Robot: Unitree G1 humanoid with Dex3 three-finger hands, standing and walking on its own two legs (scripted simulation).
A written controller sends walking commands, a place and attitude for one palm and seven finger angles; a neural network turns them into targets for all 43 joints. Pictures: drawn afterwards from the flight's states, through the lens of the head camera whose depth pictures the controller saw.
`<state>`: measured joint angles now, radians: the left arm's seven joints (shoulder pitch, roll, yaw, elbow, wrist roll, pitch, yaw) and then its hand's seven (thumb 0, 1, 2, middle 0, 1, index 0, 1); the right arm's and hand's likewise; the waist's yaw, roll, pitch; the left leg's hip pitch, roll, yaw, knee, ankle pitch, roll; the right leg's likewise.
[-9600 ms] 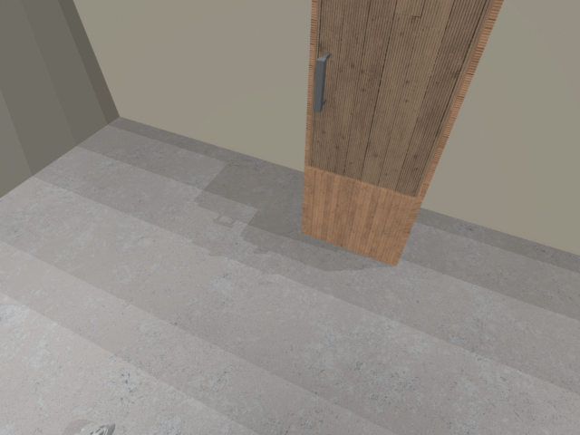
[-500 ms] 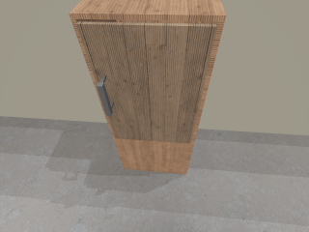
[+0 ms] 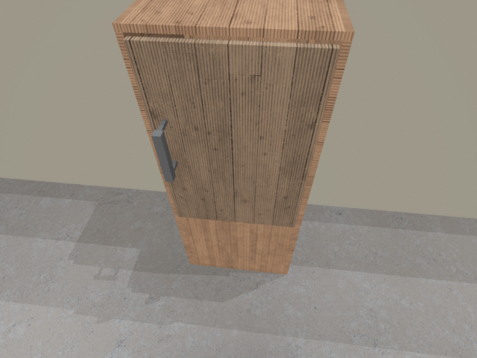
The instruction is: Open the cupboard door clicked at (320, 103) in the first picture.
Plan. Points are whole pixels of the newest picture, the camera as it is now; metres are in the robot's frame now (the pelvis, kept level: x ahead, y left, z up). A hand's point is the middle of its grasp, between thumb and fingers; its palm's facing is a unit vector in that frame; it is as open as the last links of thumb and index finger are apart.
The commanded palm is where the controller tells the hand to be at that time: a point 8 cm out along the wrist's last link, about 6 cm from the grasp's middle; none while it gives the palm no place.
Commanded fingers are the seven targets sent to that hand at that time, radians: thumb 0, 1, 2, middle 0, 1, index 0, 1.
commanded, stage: look again from close up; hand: left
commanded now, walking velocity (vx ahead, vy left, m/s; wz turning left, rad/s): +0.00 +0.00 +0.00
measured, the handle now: (167, 151) +0.56 +0.22 -0.01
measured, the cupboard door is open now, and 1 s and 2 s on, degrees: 0 0 0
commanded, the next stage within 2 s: raise the hand with hooked fingers in 0.24 s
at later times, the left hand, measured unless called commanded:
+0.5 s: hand out of the picture +0.13 +0.20 -0.07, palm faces +0.25 -0.96 -0.15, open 7.4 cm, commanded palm +0.09 +0.24 -0.07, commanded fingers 0.00 0.69 0.81 -0.22 -0.44 -0.22 -0.44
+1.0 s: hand (110, 345) +0.15 +0.22 -0.04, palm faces -0.05 -1.00 -0.06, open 10.0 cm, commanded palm +0.13 +0.28 -0.04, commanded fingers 0.00 0.11 0.56 -0.26 -0.81 -0.26 -0.81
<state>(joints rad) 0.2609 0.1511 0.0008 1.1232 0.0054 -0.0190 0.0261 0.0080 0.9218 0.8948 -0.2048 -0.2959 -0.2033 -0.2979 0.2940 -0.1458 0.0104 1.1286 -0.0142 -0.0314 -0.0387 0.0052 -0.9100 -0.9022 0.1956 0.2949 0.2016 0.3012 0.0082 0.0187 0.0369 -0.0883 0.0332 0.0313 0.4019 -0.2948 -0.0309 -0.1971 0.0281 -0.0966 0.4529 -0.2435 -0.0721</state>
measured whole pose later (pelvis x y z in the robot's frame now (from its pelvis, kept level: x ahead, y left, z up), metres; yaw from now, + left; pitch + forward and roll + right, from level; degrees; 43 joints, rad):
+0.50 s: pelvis -0.02 +0.01 -0.01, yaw +2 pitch +1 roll +1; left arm 0.43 0.16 0.03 0.32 -0.17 -0.12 0.06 0.03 0.91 0.88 -0.21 -0.32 -0.21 -0.33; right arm 0.33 -0.24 -0.01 0.88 0.03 -0.25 -0.08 0.02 -0.92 -0.90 0.20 0.30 0.21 0.30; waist -0.02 0.05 -0.01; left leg -0.24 0.00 0.02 0.55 -0.34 -0.01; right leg -0.33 -0.01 -0.11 0.58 -0.27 -0.05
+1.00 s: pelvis -0.07 +0.04 -0.10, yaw +2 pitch +13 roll -3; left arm 0.33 0.25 0.12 0.00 -0.24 -0.40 -0.31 0.01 0.33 0.65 -0.24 -0.66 -0.24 -0.67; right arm 0.20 -0.20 0.07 0.49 0.02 -0.22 -0.03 0.01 -0.90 -0.90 0.20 0.30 0.21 0.30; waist 0.03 0.01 -0.11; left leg -0.87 0.01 -0.02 1.22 -0.57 0.02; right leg -0.90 -0.04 -0.14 1.13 -0.44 -0.04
